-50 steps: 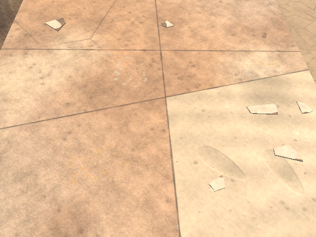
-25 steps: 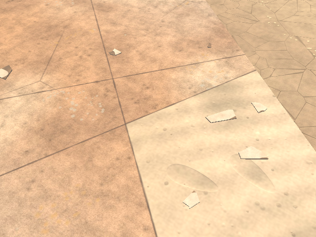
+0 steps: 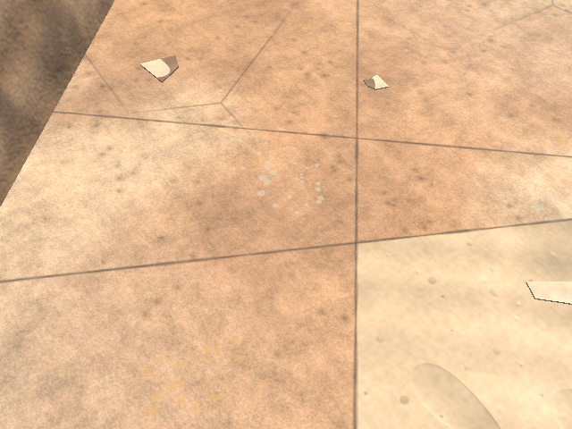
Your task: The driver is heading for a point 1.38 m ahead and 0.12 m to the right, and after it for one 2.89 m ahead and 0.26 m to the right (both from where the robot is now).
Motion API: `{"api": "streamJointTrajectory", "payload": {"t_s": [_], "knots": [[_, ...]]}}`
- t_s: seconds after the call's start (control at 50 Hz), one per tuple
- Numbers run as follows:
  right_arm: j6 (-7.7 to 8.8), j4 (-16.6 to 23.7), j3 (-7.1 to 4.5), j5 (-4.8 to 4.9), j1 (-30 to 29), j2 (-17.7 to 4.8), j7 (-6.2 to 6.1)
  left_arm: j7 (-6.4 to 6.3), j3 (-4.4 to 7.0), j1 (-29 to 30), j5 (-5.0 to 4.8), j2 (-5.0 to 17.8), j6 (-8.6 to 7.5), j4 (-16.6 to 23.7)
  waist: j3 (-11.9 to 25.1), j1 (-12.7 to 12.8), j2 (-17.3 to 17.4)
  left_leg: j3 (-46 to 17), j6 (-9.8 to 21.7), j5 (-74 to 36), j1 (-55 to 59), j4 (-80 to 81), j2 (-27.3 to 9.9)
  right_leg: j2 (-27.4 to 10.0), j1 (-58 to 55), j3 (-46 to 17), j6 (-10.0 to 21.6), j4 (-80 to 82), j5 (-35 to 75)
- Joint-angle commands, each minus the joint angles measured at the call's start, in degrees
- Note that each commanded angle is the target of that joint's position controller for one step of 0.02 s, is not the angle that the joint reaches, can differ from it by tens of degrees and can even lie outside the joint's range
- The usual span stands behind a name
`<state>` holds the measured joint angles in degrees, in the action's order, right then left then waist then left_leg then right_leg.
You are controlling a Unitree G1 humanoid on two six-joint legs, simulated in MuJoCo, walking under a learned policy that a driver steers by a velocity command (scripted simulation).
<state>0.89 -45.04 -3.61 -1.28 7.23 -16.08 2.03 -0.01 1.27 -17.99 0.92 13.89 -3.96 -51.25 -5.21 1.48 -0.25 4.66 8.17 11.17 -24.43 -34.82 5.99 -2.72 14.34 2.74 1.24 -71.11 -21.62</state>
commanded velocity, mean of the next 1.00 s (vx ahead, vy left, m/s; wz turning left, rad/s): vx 0.50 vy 0.00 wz -0.14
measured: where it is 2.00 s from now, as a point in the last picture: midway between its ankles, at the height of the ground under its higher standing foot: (352, 213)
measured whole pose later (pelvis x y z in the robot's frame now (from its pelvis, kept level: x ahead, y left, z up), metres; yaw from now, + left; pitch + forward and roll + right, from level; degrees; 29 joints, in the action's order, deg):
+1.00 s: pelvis +0.59 -0.01 +0.01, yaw -14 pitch +2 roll -1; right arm 4.2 -39.2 1.0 -2.0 0.1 -14.8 0.7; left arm -0.1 4.2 -27.2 0.6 16.5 -2.4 -49.7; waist -1.4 6.1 1.2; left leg -1.9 0.7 5.4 -26.8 -27.9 0.5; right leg 8.8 0.9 -14.0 5.5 -26.5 -24.9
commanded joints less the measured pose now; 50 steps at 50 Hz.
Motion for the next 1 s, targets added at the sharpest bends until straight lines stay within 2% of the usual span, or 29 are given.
{"api": "streamJointTrajectory", "payload": {"t_s": [0.02,0.04,0.06,0.12,0.16,0.2,0.26,0.34,0.38,0.4,0.44,0.46,0.48,0.5,0.52,0.54,0.56,0.58,0.6,0.66,0.7,0.74,0.8,0.86,0.9,0.94,0.96,0.98,1.0], "knots": [[0.58,-0.48,-2.32,0.84,8.94,-7.67,-1.50,0.15,1.31,2.04,0.84,7.00,-1.49,6.90,5.04,-1.86,-1.52,-27.00,9.44,-8.50,19.24,20.59,-17.70,-3.77,21.00,-5.58,0.12,-1.23,3.81],[0.98,-0.11,-1.84,0.92,7.30,-6.50,-1.57,0.27,1.13,0.16,1.77,6.55,-0.29,6.31,5.24,-0.20,-1.05,-23.74,8.74,-11.14,15.88,21.50,-15.57,-4.22,17.69,-5.60,-0.67,0.99,3.89],[1.60,-0.06,-1.70,1.07,7.50,-6.46,-1.47,0.49,1.12,-0.44,2.26,6.23,0.74,6.43,5.63,0.32,-0.25,-22.45,8.93,-13.94,14.20,21.83,-14.57,-4.12,16.47,-5.10,-1.43,2.56,3.80],[2.55,-0.69,-2.04,1.22,9.63,-7.99,-1.25,0.86,1.06,2.96,2.32,5.56,2.29,8.24,4.33,0.03,0.79,-20.40,8.40,-12.52,11.51,23.80,-12.16,-4.27,18.75,-3.52,-3.51,9.16,8.23],[2.55,-1.15,-2.11,1.23,12.23,-8.20,-1.33,0.88,1.16,8.52,2.17,5.89,2.47,10.32,2.48,-1.83,1.79,-21.43,7.41,-9.95,12.62,24.94,-11.63,-4.37,22.93,-3.30,-4.52,14.65,13.11],[2.77,-2.03,-1.72,1.31,14.63,-7.19,-1.41,1.12,1.08,11.24,1.94,5.63,2.35,10.87,2.24,-3.28,2.63,-20.11,5.78,-11.97,16.67,25.48,-11.70,-4.36,25.41,-2.82,-4.38,20.71,18.27],[3.44,-3.55,-1.14,1.20,17.93,-6.31,-1.62,1.61,0.81,15.32,1.41,5.02,1.93,11.78,2.32,-5.50,3.12,-17.26,3.07,-19.00,22.20,25.07,-11.98,-3.59,25.83,-1.52,-2.81,27.33,23.71],[3.85,-5.06,-0.55,0.21,20.51,-6.27,-2.27,2.26,0.42,21.08,0.78,4.86,1.44,13.81,0.88,-7.34,3.39,-14.69,2.46,-25.68,29.07,24.74,-14.19,-1.58,26.34,0.46,0.15,33.77,22.94],[3.88,-5.77,-0.38,-0.40,20.18,-6.60,-2.79,2.55,0.48,21.05,0.60,5.22,1.17,14.22,0.28,-6.35,3.81,-13.10,2.10,-30.43,31.41,24.06,-15.92,-0.12,23.99,0.61,2.15,36.80,19.88],[3.93,-5.80,-0.32,-0.57,18.81,-6.94,-3.06,2.56,0.61,19.22,0.51,5.49,1.08,13.78,0.68,-4.91,4.02,-11.49,1.38,-36.74,31.48,22.37,-16.20,1.27,20.34,1.01,3.35,38.35,17.55],[3.97,-6.05,-0.36,-1.04,17.28,-8.08,-3.46,1.89,1.47,10.81,0.35,7.08,0.97,11.07,4.98,-0.99,4.87,-8.75,-0.20,-55.27,32.34,12.45,-16.08,5.71,9.48,2.27,5.66,39.59,12.45],[3.71,-6.15,-0.40,-1.20,16.78,-8.59,-3.44,1.41,2.10,3.02,0.44,8.05,0.65,8.46,8.95,2.38,4.21,-7.04,-0.92,-58.68,31.90,2.31,-15.08,7.69,1.66,2.90,6.94,42.40,12.29],[3.79,-5.57,-0.15,-0.82,15.92,-8.51,-3.49,0.80,2.83,-5.73,1.28,9.63,0.23,6.16,13.40,6.52,2.88,-5.32,-1.77,-49.33,23.63,-10.75,-13.83,3.75,-11.42,-1.85,9.31,44.12,13.40],[4.24,-3.07,1.01,1.05,19.96,-4.09,-2.93,0.16,4.99,-11.84,2.41,17.02,0.34,5.63,20.97,5.39,-8.95,-1.44,-5.11,-21.64,3.87,-34.79,-6.25,-12.66,-29.32,-27.83,17.70,43.77,11.93],[4.58,-3.11,0.53,0.01,19.76,-5.93,-2.58,0.99,4.79,-9.10,0.27,14.86,1.07,5.05,22.48,3.11,-10.13,-5.79,-5.44,16.41,-8.63,-44.45,0.65,-17.89,-32.19,-47.85,21.70,52.61,15.74],[4.78,-1.66,0.60,-0.99,14.77,-6.64,-2.33,1.37,4.62,-3.54,-0.99,13.35,1.29,5.85,13.52,1.44,-4.58,-10.07,-4.98,11.69,-13.41,-45.24,-4.01,-15.62,-24.97,-40.34,20.39,53.55,10.84],[5.35,-0.57,0.90,-0.80,11.14,-6.75,-1.93,1.46,4.05,-0.25,-0.81,10.51,1.44,6.64,8.53,0.97,-0.68,-9.46,-5.11,7.58,-13.52,-42.17,-6.52,-13.84,-17.46,-33.56,19.01,55.24,12.50],[5.23,-0.04,1.01,-0.79,9.68,-6.13,-1.70,1.31,3.58,0.77,-0.47,8.81,1.39,6.45,4.86,-0.42,1.12,-9.04,-5.36,6.51,-11.97,-38.21,-8.25,-11.14,-11.31,-29.04,17.23,56.69,16.69],[4.36,0.58,1.16,-1.38,9.64,-5.72,-1.59,1.05,3.21,0.93,-0.58,7.79,1.22,5.80,3.45,-2.06,0.86,-8.87,-6.22,6.38,-9.79,-35.05,-9.34,-8.66,-6.94,-25.73,15.89,57.66,20.61],[2.08,1.12,1.86,-1.97,10.29,-3.78,-1.23,0.91,3.58,-0.84,-0.91,9.08,0.15,4.91,4.63,-3.29,-1.35,-6.85,-8.70,5.51,-7.51,-29.05,-10.07,-5.13,-3.07,-20.71,15.41,59.13,26.89],[1.68,2.90,2.10,-1.87,6.00,-3.42,-1.12,0.72,3.95,-2.32,-1.02,10.10,0.12,4.57,3.50,-2.55,-1.70,-5.66,-10.22,1.83,-9.63,-23.68,-10.52,-3.70,-1.88,-19.54,14.98,60.43,26.42],[1.64,4.96,2.29,-1.73,0.19,-3.24,-1.04,0.59,4.08,-4.57,-1.17,10.07,0.34,4.10,2.39,-0.75,-2.09,-4.92,-11.28,-3.36,-11.77,-16.88,-10.49,-2.40,-2.70,-19.32,13.47,60.61,26.82],[1.82,6.86,2.74,-1.25,-5.68,-2.62,-0.73,0.33,4.40,-8.07,-1.18,10.29,0.71,3.48,3.31,1.96,-2.97,-4.81,-11.53,-9.51,-12.21,-9.00,-9.22,-1.40,-6.69,-19.61,11.09,58.24,30.16],[2.24,8.70,3.09,-0.79,-10.53,-2.73,-0.65,-0.11,4.55,-10.71,-0.58,10.40,1.06,3.25,3.65,3.85,-3.40,-4.94,-11.04,-10.07,-12.66,-3.93,-7.62,-2.13,-11.29,-21.72,10.77,55.25,34.60],[2.71,9.74,3.17,-0.54,-12.15,-3.26,-0.71,-0.46,4.72,-10.85,-0.06,10.81,1.20,3.60,3.71,4.01,-3.78,-5.57,-10.19,-8.46,-11.04,-0.66,-6.63,-3.18,-13.31,-23.75,10.49,52.96,36.62],[3.19,9.17,2.74,-0.35,-8.64,-4.73,-0.98,-0.85,5.00,-7.87,0.14,11.67,1.21,4.68,4.28,1.40,-4.45,-6.59,-8.80,-5.42,-3.29,4.00,-5.65,-3.69,-11.83,-25.40,8.79,50.31,37.60],[3.48,7.83,2.24,-0.24,-4.18,-5.92,-1.38,-0.77,5.12,-5.91,0.19,12.22,1.06,5.30,5.82,-0.75,-4.63,-6.34,-7.86,-3.12,3.98,5.71,-4.38,-2.98,-9.88,-25.59,7.67,46.92,41.04],[4.08,5.91,1.54,-0.35,2.66,-7.40,-2.02,-0.31,5.07,-4.74,-0.20,12.38,0.70,5.47,9.18,-4.26,-2.61,-6.35,-6.47,-3.91,13.95,9.34,-4.37,-0.34,-7.65,-23.94,6.39,39.01,42.62],[4.73,5.04,0.53,-1.31,10.58,-10.78,-3.00,0.36,4.41,-4.81,-0.99,10.09,0.12,6.38,15.87,-7.50,2.07,-14.08,-3.84,2.45,26.83,10.93,-12.84,2.99,-2.00,-20.56,4.94,26.26,33.98]]}}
